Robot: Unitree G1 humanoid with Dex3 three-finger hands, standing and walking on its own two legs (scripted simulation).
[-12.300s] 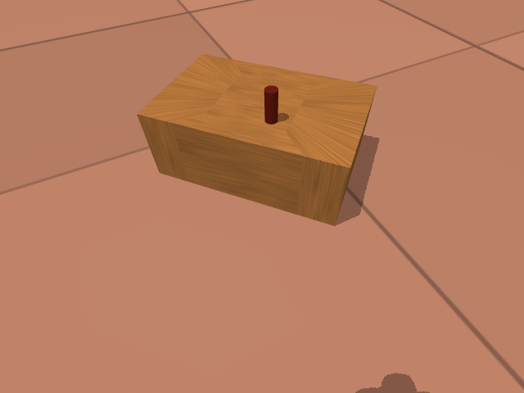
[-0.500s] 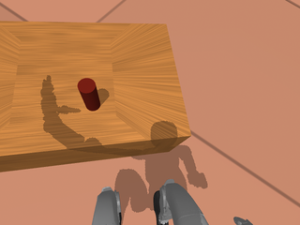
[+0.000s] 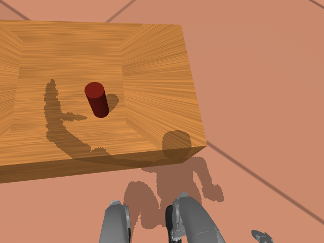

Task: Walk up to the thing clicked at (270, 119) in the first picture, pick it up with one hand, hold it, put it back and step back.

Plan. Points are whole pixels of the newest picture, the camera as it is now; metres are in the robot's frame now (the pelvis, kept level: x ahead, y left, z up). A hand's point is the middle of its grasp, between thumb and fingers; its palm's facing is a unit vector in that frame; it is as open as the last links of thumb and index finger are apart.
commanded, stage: go down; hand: left
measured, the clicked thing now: (98, 101) +0.55 +0.16 -0.21
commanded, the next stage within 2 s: none
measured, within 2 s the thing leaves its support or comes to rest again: neither
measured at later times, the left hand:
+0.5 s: hand out of the picture +0.47 +0.37 +0.08, palm faces +0.17 -0.98 +0.00, open 16.9 cm
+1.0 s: hand out of the picture +0.48 +0.37 +0.09, palm faces +0.19 -0.98 +0.00, open 17.0 cm
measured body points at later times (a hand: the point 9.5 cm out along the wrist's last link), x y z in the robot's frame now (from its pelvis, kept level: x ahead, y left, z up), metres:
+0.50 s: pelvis +0.00 +0.00 +0.00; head +0.17 +0.05 +0.42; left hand +0.45 +0.42 +0.09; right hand +0.03 -0.27 -0.09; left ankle +0.02 +0.10 -0.64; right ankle +0.03 -0.14 -0.64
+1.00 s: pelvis +0.00 +0.00 +0.00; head +0.17 +0.05 +0.41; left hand +0.46 +0.42 +0.09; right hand +0.03 -0.27 -0.09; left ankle +0.02 +0.10 -0.64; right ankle +0.03 -0.14 -0.64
